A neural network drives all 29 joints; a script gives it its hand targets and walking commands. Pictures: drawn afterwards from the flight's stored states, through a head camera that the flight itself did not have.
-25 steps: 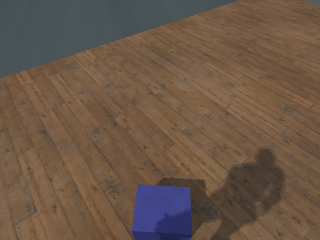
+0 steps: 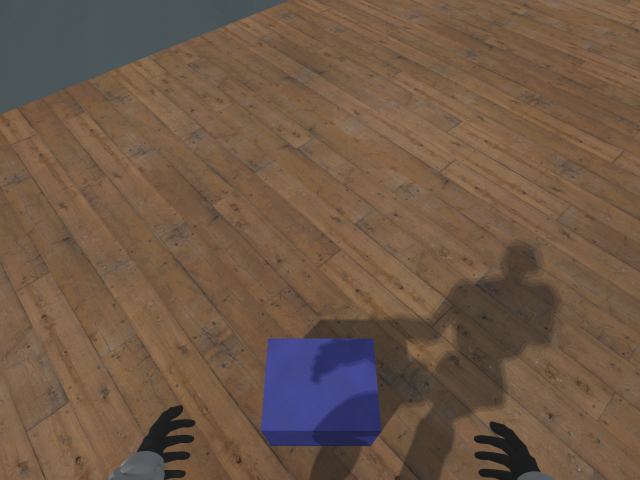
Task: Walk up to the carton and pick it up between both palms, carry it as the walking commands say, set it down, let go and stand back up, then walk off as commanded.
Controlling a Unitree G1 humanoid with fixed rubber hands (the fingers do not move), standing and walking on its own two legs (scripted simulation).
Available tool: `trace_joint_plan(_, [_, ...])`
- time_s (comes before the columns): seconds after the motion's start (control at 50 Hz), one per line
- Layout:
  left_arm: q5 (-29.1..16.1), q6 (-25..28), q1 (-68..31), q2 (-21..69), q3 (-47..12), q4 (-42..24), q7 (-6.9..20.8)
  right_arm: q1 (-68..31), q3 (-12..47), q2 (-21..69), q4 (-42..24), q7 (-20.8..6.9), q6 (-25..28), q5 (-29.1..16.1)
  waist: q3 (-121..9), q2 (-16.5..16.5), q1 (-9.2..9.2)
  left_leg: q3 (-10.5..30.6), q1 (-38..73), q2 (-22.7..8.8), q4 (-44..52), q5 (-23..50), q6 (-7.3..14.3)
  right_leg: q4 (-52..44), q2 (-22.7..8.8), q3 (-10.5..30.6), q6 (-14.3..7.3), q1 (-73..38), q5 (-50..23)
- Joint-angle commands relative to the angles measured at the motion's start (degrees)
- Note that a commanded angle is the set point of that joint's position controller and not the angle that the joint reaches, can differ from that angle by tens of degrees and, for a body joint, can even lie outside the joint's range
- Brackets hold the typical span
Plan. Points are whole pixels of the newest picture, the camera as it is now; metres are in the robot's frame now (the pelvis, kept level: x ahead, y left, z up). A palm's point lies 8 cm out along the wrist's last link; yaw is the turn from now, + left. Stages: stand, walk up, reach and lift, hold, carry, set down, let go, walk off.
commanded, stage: reach and lift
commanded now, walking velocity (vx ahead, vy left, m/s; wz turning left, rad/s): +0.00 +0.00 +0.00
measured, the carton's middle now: (320, 393) +0.39 +0.02 -0.65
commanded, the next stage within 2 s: none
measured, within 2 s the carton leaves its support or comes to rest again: neither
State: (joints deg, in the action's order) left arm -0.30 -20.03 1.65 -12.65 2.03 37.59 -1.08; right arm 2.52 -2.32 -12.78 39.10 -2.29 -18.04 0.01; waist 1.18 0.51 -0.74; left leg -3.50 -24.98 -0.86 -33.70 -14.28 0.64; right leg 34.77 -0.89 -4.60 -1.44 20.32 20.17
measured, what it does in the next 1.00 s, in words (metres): lowers itself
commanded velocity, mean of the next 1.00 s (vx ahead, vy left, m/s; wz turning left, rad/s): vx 0.00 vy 0.00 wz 0.00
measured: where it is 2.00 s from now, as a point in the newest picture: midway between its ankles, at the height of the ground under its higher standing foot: outside the picture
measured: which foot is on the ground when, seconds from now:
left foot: down 0.00-1.00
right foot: down 0.00-1.00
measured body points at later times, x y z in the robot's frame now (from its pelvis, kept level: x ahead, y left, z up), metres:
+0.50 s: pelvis -0.07 +0.00 -0.06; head +0.09 -0.01 +0.36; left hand +0.25 +0.23 -0.16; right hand +0.26 -0.24 -0.15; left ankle +0.03 +0.11 -0.73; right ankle -0.03 -0.10 -0.73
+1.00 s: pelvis -0.07 +0.00 -0.10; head +0.20 -0.02 +0.26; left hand +0.39 +0.23 -0.20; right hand +0.40 -0.23 -0.19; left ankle +0.03 +0.12 -0.73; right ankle -0.03 -0.10 -0.73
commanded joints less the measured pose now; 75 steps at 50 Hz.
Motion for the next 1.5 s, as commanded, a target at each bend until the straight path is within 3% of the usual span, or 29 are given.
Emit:
trace_joint_plan(0.0, [-0.21, 6.92, -0.14, 0.04, 4.28, -4.52, 1.41, -4.58, 0.33, -3.17, -10.47, -1.19, 6.72, 2.22, -17.80, -2.37, 3.24, 4.19, -0.26, 1.07, -8.00, 26.60, -0.29, 3.16, 1.21, 7.23, 1.18, 9.54, -25.17])
trace_joint_plan(0.06, [-1.16, 9.41, -1.18, -2.89, 4.78, -3.77, 1.50, -6.90, -1.14, -2.93, -8.97, -0.78, 8.18, 1.43, -17.06, 1.08, 2.11, 3.83, -3.63, 1.07, -10.04, 19.84, -0.32, 6.35, 1.89, 6.47, 2.11, 14.91, -19.71])
trace_joint_plan(0.14, [-3.51, 9.72, -9.99, -5.31, 5.92, -5.20, 1.87, -17.09, -3.40, -5.58, -7.77, -0.47, 8.22, -1.31, -16.70, -0.98, 2.82, 4.02, -7.18, 1.36, -14.09, 9.94, -0.79, 9.92, 1.18, 5.61, 2.08, 25.58, -6.91])
trace_joint_plan(0.18, [-2.19, 10.19, -9.38, -7.72, 8.23, -5.66, 1.74, -14.03, -3.10, -5.52, -8.13, 0.45, 8.15, -1.80, -22.87, 0.03, 3.98, 2.28, -6.96, 1.92, -15.81, 11.26, -0.29, 11.24, 1.79, 5.79, 2.54, 22.29, -10.19])
trace_joint_plan(0.2, [-1.83, 10.29, -11.03, -9.14, 10.42, -7.00, 1.59, -15.97, -2.00, -4.89, -9.50, 0.69, 8.28, -3.39, -24.89, -0.47, 6.61, 1.68, -8.15, 2.24, -16.61, 12.21, -0.35, 11.42, 1.78, 6.56, 2.46, 22.48, -10.73])
trace_joint_plan(0.22, [-3.18, 10.03, -14.33, -8.01, 9.27, -7.36, 1.32, -20.74, -3.58, -7.34, -9.79, 0.64, 8.21, -2.45, -24.82, 0.63, 4.93, 3.08, -9.10, 1.76, -16.63, 9.49, -0.12, 12.07, 2.10, 6.01, 1.94, 24.93, -7.86])
trace_joint_plan(0.32, [-3.75, 8.40, -22.64, -8.49, 8.55, -4.87, 1.41, -28.42, -3.97, -8.54, -4.52, 1.01, 5.59, -3.30, -19.09, -0.87, 4.09, 1.86, -13.24, 1.84, -17.58, -0.99, -1.06, 12.79, 2.18, 6.22, 1.62, 31.23, 3.83])
trace_joint_plan(0.4, [-3.59, 5.75, -28.32, -8.91, 9.93, 0.88, 1.65, -34.84, -4.32, -8.25, -0.72, -0.30, 3.69, -6.11, -16.85, -0.17, 4.99, 1.34, -14.35, 1.92, -18.82, -7.83, -0.38, 12.03, 2.04, 5.57, 1.02, 35.24, 12.78])
trace_joint_plan(0.42, [-3.62, 5.70, -32.39, -8.71, 9.74, -0.36, 1.74, -38.18, -5.38, -8.82, -0.39, -0.25, 3.37, -5.89, -16.67, -2.53, 5.57, 1.62, -15.85, 1.61, -19.51, -8.15, -0.81, 13.20, 1.83, 5.98, 0.71, 37.15, 13.24])
trace_joint_plan(0.44, [-3.05, 5.54, -33.83, -9.71, 11.24, 0.42, 1.74, -40.14, -5.56, -8.50, -0.24, -0.29, 2.93, -6.38, -19.70, -2.83, 6.48, 1.27, -16.01, 1.79, -19.77, -7.86, -1.24, 13.82, 1.87, 5.70, 0.70, 36.41, 12.87])
trace_joint_plan(0.46, [-3.70, 5.64, -35.07, -8.36, 9.54, 0.88, 1.54, -40.26, -5.43, -7.64, 1.82, -0.37, 3.09, -6.49, -19.02, -1.91, 4.50, 1.50, -16.26, 1.76, -20.03, -7.78, -1.33, 14.31, 2.55, 5.12, 0.73, 38.26, 11.40])
trace_joint_plan(0.52, [-2.63, 6.31, -39.17, -10.83, 13.78, 4.50, 1.21, -48.19, -5.94, -8.75, -0.60, -0.20, 3.75, -6.32, -22.13, 0.40, 6.43, 1.46, -20.20, 2.13, -21.67, -6.48, -0.99, 15.68, 2.27, 6.04, 1.26, 39.94, 10.40])
trace_joint_plan(0.54, [-1.78, 6.34, -37.50, -9.26, 13.14, 5.68, 0.82, -44.98, -7.41, -9.50, 2.43, -0.21, 4.02, -4.93, -25.49, -2.03, 5.40, 1.31, -18.23, 2.16, -21.46, -6.26, -1.46, 16.08, 2.28, 5.75, 0.96, 38.76, 9.92])
trace_joint_plan(0.56, [-2.64, 7.24, -40.61, -10.47, 14.29, 4.50, 0.89, -50.12, -6.65, -9.92, -0.60, 0.11, 4.73, -5.82, -25.90, -0.66, 7.33, 0.88, -20.11, 2.30, -22.03, -4.49, -1.46, 16.82, 2.38, 6.16, 0.93, 38.93, 8.42])
trace_joint_plan(0.6, [-2.13, 8.85, -43.80, -10.41, 15.14, 3.56, 0.72, -52.18, -6.92, -9.90, 0.35, 0.27, 5.90, -5.94, -30.32, -1.42, 7.81, 0.61, -20.02, 2.76, -23.86, 0.38, -1.70, 18.91, 2.59, 6.51, 1.27, 39.56, 2.95])
trace_joint_plan(0.7, [-3.39, 13.37, -53.02, -12.87, 15.30, 2.83, 1.22, -55.43, -8.49, -8.88, 3.52, 2.09, 8.37, -5.95, -42.35, -1.14, 4.69, 1.60, -20.50, 3.03, -26.51, 9.45, -1.01, 22.94, 3.41, 6.70, 1.55, 40.55, -6.00])
trace_joint_plan(0.86, [-4.51, 15.93, -59.31, -12.78, 17.69, 7.77, 1.11, -65.76, -10.39, -13.29, 3.72, 2.56, 11.90, -7.24, -51.81, -3.54, 6.42, 4.11, -19.50, 2.77, -29.49, 21.24, -0.72, 25.45, 4.07, 7.39, 1.96, 50.30, -12.67])
trace_joint_plan(0.98, [-3.65, 17.71, -62.05, -16.84, 22.40, 9.51, 1.93, -68.85, -8.23, -9.93, 3.95, 2.41, 12.50, -9.19, -57.31, -0.54, 10.02, 3.07, -24.34, 3.16, -30.05, 26.30, 0.51, 26.68, 3.95, 8.70, 2.75, 47.32, -21.03])
trace_joint_plan(1.0, [-4.01, 17.61, -62.83, -16.89, 22.35, 9.59, 2.11, -68.40, -8.60, -10.45, 5.33, 2.54, 12.26, -8.03, -57.36, -0.28, 8.53, 3.37, -24.58, 3.28, -29.74, 27.42, 0.25, 26.75, 4.15, 8.33, 2.96, 48.44, -21.69])
trace_joint_plan(1.02, [-3.84, 17.81, -61.07, -16.36, 22.39, 11.15, 2.44, -67.19, -7.93, -9.54, 7.39, 2.41, 12.23, -8.34, -56.36, -0.78, 9.84, 3.01, -25.75, 3.23, -30.36, 27.53, 0.12, 27.27, 3.92, 8.39, 2.99, 49.57, -21.58])
trace_joint_plan(1.16, [-3.94, 18.30, -61.38, -16.27, 23.48, 12.00, 5.72, -67.85, -9.61, -9.00, 4.12, 3.92, 11.87, -4.69, -59.63, 2.34, 7.38, 2.14, -36.75, 3.72, -31.39, 25.92, -0.07, 28.61, 3.31, 8.88, 3.49, 41.97, -30.67])
trace_joint_plan(1.22, [-3.89, 19.05, -60.84, -16.45, 24.47, 12.55, 6.14, -67.94, -9.00, -7.80, 5.13, 4.07, 12.42, -4.74, -55.62, 1.36, 8.83, 2.66, -37.20, 3.33, -32.87, 24.61, -0.41, 29.40, 2.94, 8.13, 3.43, 50.26, -23.80])
trace_joint_plan(1.28, [-2.81, 19.08, -62.20, -13.99, 24.13, 14.21, 5.76, -67.94, -10.24, -8.04, 8.31, 3.02, 12.87, -3.73, -51.37, -0.25, 6.93, 4.01, -38.94, 2.61, -35.80, 23.63, -0.53, 32.23, 3.93, 7.02, 3.14, 60.38, -18.62])
trace_joint_plan(1.3, [-2.64, 19.02, -64.14, -16.58, 25.37, 13.91, 5.71, -70.69, -10.42, -9.37, 8.42, 3.20, 12.67, -4.41, -52.21, -0.42, 8.73, 3.49, -39.51, 2.77, -37.80, 22.55, -0.71, 33.63, 3.75, 7.55, 2.84, 61.76, -16.95])
trace_joint_plan(1.32, [-3.64, 18.74, -66.46, -15.68, 24.88, 15.21, 5.99, -70.86, -9.69, -9.01, 8.77, 3.52, 12.73, -2.83, -48.79, 0.42, 6.47, 3.14, -46.19, 2.45, -38.73, 19.01, -1.09, 34.35, 2.93, 7.87, 2.49, 62.09, -16.75])
trace_joint_plan(1.42, [-3.04, 18.13, -71.79, -18.86, 24.02, 15.10, 4.68, -79.69, -9.99, -12.67, 7.67, 3.58, 11.72, -5.18, -55.33, -0.94, 8.14, 2.26, -48.24, 2.54, -44.89, 10.19, -1.35, 40.88, 2.95, 6.32, 3.19, 68.34, -5.24])
trace_joint_plan(1.44, [-3.66, 17.40, -72.15, -18.77, 23.31, 14.18, 4.55, -78.81, -10.99, -14.63, 8.21, 3.76, 11.04, -3.37, -57.01, -0.13, 5.69, 2.10, -48.66, 2.60, -45.29, 7.84, -1.57, 42.05, 3.07, 5.11, 3.06, 66.76, -4.28])
trace_joint_plan(1.46, [-3.68, 17.12, -73.57, -20.75, 24.35, 14.23, 4.25, -81.44, -10.41, -15.21, 7.01, 4.04, 10.84, -4.21, -57.38, 0.73, 7.20, 2.28, -50.51, 2.46, -47.31, 7.09, -1.41, 43.73, 2.72, 5.69, 2.94, 67.93, -3.82])
trace_joint_plan(1.48, [-4.77, 16.80, -76.26, -19.43, 21.74, 12.65, 4.12, -83.52, -10.24, -15.01, 5.62, 4.04, 10.56, -4.96, -58.82, 0.16, 6.08, 1.69, -51.58, 2.42, -47.73, 3.07, -1.77, 44.33, 2.66, 5.18, 2.96, 67.00, -0.69])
